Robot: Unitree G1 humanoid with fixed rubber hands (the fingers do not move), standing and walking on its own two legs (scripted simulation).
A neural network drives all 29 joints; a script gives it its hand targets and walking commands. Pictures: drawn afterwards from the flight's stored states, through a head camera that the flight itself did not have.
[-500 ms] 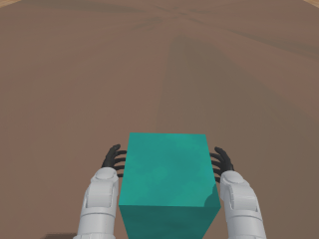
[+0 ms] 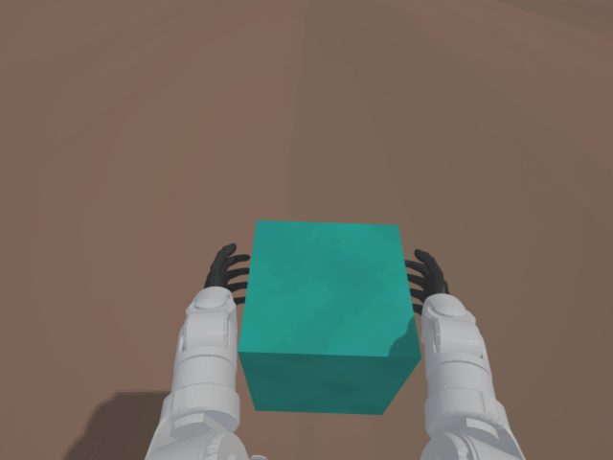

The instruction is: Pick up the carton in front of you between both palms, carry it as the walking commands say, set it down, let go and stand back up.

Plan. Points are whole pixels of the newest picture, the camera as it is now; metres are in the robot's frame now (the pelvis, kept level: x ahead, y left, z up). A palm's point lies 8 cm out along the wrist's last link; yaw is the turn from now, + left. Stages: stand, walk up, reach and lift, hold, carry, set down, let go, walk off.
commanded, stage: set down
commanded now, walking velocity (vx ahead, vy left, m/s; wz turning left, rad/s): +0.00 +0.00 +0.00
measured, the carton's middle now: (322, 322) +0.34 +0.00 -0.08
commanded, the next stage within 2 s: none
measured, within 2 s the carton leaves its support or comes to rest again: neither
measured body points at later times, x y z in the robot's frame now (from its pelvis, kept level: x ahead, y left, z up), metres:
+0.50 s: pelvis -0.03 -0.02 -0.12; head +0.18 +0.00 +0.28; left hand +0.38 +0.16 -0.20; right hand +0.40 -0.15 -0.20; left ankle +0.07 +0.11 -0.72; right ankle +0.01 -0.13 -0.72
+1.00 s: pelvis -0.05 -0.01 -0.25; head +0.23 +0.01 +0.10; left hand +0.41 +0.17 -0.37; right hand +0.44 -0.13 -0.36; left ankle +0.07 +0.11 -0.72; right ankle +0.01 -0.13 -0.72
